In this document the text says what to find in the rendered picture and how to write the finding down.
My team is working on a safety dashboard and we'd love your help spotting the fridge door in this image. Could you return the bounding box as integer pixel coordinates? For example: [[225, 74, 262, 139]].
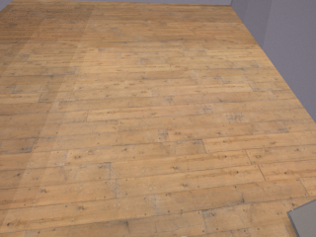
[[289, 200, 316, 237]]

